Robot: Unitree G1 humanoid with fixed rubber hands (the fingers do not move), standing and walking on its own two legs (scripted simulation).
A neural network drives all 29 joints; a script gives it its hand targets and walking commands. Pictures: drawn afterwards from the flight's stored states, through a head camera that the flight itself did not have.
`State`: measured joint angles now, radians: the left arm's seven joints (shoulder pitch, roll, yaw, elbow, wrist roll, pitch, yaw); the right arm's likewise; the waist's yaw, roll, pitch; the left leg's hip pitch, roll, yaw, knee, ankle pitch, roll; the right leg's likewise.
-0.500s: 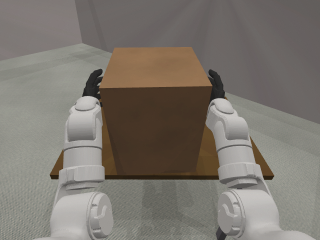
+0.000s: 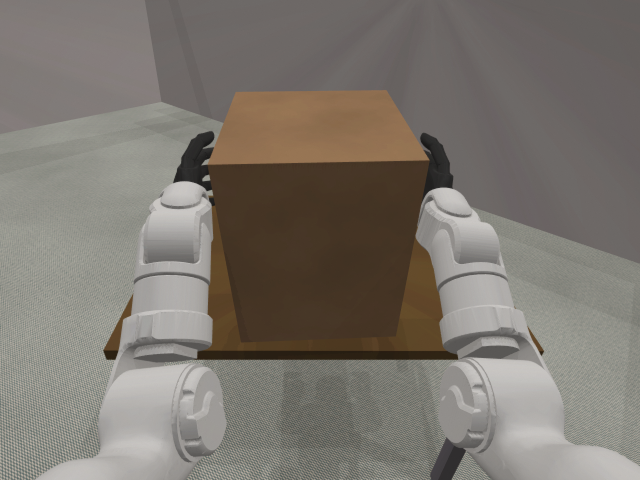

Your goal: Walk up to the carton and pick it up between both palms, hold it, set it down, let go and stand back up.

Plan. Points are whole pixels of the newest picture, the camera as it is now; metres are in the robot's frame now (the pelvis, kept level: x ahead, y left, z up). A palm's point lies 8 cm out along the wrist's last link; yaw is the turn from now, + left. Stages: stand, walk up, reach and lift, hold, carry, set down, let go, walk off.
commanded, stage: hold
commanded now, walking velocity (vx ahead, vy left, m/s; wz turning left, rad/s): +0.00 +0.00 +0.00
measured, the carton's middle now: (315, 213) +0.40 +0.01 +0.22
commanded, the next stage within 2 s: set down in 1.08 s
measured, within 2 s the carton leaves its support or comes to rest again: neither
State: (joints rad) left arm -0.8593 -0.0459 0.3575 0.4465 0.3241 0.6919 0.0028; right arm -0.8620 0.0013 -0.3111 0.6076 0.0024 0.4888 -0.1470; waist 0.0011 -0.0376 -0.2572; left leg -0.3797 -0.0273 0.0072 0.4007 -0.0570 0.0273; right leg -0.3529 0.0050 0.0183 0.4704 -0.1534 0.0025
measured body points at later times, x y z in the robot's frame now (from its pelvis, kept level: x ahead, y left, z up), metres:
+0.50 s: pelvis -0.01 +0.01 -0.01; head -0.11 +0.04 +0.43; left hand +0.38 +0.16 +0.27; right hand +0.38 -0.13 +0.29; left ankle +0.09 +0.10 -0.74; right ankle +0.06 -0.12 -0.74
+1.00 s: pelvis -0.02 -0.01 -0.02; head -0.12 +0.01 +0.42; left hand +0.37 +0.14 +0.27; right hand +0.37 -0.15 +0.27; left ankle +0.09 +0.10 -0.74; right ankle +0.06 -0.12 -0.74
